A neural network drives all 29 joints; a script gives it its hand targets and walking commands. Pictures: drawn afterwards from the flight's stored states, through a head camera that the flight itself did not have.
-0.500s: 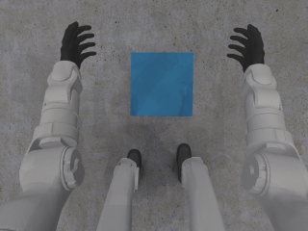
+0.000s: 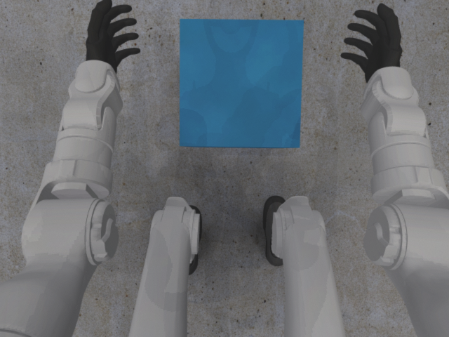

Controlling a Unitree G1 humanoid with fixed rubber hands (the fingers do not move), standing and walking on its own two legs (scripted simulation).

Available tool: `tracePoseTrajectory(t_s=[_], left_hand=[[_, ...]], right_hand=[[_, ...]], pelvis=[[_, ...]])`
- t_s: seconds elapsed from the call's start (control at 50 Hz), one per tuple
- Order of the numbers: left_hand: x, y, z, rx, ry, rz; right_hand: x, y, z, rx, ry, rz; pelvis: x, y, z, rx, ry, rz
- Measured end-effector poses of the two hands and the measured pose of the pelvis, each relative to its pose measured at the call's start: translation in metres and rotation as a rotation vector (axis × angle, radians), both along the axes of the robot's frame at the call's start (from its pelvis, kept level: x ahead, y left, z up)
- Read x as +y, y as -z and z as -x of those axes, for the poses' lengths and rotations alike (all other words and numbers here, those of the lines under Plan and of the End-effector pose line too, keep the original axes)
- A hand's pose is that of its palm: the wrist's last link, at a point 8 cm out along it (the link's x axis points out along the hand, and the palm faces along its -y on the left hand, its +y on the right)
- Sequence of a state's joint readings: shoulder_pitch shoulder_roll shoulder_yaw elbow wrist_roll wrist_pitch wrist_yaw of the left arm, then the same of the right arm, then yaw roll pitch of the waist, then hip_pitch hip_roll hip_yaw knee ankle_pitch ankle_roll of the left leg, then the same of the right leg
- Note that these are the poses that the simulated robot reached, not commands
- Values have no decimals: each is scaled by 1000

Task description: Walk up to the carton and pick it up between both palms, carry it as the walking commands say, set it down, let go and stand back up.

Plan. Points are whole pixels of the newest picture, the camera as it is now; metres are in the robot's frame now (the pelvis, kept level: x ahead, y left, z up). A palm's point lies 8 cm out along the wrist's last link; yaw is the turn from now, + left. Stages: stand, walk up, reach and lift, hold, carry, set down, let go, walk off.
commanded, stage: reach and lift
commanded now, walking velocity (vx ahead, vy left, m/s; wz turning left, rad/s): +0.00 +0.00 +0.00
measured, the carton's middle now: (238, 97) +0.51 -0.02 -0.38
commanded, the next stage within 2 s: none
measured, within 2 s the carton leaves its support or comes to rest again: neither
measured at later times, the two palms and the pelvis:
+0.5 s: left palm (139, 86) +0.51 +0.19 -0.27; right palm (336, 90) +0.50 -0.21 -0.27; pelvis -0.02 +0.00 -0.10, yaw +1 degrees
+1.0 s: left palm (146, 92) +0.51 +0.19 -0.31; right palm (328, 94) +0.50 -0.21 -0.31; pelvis -0.03 +0.00 -0.14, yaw +1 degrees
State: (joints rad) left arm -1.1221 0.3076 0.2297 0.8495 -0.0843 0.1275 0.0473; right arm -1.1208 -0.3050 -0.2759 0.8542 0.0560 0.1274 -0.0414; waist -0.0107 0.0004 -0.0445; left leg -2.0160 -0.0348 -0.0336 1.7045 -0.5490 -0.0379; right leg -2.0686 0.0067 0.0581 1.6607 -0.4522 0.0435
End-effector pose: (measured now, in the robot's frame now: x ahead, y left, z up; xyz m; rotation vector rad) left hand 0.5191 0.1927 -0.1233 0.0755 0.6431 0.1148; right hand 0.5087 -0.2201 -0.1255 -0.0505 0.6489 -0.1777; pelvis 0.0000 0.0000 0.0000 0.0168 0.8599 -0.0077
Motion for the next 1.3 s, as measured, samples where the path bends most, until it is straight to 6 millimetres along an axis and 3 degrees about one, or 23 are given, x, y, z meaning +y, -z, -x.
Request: tracePoseTrajectory(t_s=[0.32, 0.68, 0.78, 1.06, 1.3], left_hand=[[-3, 92, 4, 35, -10, 0], [-8, 186, 10, 81, -3, 0], [-7, 194, 8, 65, -6, 3], [-8, 188, 8, 76, -5, 8], [-24, 186, 4, 75, 14, 21]], right_hand=[[6, 93, 2, 36, 10, -13], [12, 187, 9, 79, 16, -19], [12, 193, 6, 67, 15, -11], [9, 184, 6, 73, 24, -11], [28, 185, 3, 74, -6, -31]], pelvis=[[-3, 73, 13, -65, -11, -2], [-2, 130, 24, -164, -21, 6], [-2, 138, 26, -196, -26, 10], [-1, 137, 28, -198, -27, 12], [-2, 134, 29, -193, -27, 8]])
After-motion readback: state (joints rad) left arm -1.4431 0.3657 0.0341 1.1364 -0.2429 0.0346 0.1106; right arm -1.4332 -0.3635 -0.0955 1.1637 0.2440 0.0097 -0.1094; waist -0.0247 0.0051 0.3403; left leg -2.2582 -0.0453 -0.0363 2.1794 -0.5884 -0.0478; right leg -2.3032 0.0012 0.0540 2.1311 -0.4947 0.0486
